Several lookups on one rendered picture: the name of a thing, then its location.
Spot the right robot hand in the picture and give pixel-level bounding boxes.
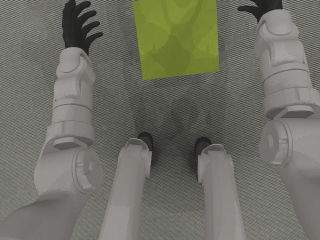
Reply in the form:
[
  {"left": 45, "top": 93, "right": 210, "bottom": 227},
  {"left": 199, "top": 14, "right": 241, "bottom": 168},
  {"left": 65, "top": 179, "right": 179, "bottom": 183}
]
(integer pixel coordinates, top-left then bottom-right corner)
[{"left": 237, "top": 0, "right": 283, "bottom": 24}]

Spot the left robot hand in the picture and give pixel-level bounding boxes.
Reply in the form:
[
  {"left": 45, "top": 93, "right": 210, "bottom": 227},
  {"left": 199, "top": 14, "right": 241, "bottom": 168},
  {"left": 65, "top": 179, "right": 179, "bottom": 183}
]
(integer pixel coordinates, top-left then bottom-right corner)
[{"left": 62, "top": 0, "right": 103, "bottom": 56}]

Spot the robot left thigh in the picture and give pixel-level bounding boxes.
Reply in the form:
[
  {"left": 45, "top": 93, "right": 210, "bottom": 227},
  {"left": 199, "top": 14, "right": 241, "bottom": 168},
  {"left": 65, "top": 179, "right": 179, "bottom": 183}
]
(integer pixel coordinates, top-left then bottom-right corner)
[{"left": 98, "top": 144, "right": 152, "bottom": 240}]

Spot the robot right forearm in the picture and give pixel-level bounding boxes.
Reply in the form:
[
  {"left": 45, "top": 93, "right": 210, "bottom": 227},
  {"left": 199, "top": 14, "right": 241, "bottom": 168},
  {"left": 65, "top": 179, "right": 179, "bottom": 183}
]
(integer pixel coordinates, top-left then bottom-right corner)
[{"left": 253, "top": 9, "right": 320, "bottom": 120}]

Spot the carton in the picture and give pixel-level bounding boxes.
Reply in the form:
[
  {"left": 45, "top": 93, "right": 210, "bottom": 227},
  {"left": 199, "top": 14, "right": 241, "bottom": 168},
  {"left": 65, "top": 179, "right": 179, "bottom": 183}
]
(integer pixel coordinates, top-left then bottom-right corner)
[{"left": 133, "top": 0, "right": 219, "bottom": 80}]

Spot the right robot upper arm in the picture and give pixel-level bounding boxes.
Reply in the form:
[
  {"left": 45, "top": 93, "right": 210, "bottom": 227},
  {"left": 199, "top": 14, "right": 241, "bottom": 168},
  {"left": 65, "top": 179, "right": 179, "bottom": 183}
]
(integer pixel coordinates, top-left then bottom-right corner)
[{"left": 258, "top": 118, "right": 320, "bottom": 240}]

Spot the robot left forearm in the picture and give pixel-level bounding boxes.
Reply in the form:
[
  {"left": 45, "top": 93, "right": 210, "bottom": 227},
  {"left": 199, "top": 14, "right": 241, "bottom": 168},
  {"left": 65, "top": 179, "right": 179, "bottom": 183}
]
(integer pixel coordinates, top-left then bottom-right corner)
[{"left": 34, "top": 47, "right": 96, "bottom": 187}]

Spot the left robot upper arm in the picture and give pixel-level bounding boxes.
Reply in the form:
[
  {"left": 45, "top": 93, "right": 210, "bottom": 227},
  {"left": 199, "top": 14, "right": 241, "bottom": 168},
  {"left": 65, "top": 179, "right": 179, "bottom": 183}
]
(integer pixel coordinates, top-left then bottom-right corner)
[{"left": 0, "top": 146, "right": 104, "bottom": 240}]

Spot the left robot foot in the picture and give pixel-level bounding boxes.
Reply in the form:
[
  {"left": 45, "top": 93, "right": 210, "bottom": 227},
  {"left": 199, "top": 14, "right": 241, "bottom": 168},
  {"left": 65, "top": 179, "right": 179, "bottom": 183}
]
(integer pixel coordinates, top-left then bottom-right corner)
[{"left": 137, "top": 132, "right": 153, "bottom": 151}]

